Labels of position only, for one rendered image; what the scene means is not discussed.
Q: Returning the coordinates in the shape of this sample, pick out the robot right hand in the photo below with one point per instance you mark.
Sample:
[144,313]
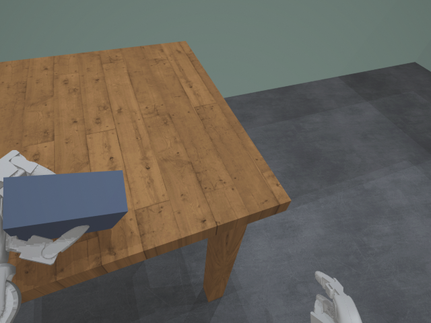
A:
[343,308]

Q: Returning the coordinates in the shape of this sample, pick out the table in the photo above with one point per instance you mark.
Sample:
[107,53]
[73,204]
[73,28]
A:
[190,170]

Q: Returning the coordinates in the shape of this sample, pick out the sponge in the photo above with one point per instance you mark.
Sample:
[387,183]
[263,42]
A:
[50,205]

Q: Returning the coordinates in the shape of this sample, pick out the robot left forearm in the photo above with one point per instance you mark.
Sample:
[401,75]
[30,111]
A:
[10,295]

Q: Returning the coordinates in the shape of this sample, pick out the robot left hand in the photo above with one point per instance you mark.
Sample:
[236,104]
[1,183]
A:
[36,249]

